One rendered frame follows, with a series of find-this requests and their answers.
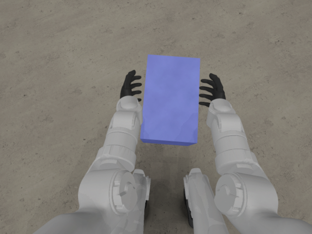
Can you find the robot left upper arm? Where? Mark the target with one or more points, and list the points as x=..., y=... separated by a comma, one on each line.
x=104, y=196

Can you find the left robot hand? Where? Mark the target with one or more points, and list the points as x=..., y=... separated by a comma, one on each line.
x=127, y=86

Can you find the carton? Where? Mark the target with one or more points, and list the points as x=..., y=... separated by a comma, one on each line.
x=171, y=98

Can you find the robot right upper arm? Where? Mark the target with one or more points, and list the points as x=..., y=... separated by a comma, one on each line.
x=250, y=203

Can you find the right robot foot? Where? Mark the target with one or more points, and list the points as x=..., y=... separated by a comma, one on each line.
x=189, y=212

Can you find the robot right forearm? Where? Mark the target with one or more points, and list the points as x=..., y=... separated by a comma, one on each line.
x=232, y=150

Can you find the right robot hand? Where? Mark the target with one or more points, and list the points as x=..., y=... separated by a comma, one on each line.
x=217, y=90

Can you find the left robot thigh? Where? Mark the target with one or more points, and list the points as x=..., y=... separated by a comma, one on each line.
x=133, y=222

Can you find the robot left forearm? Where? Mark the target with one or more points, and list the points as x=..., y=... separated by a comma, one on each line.
x=119, y=147

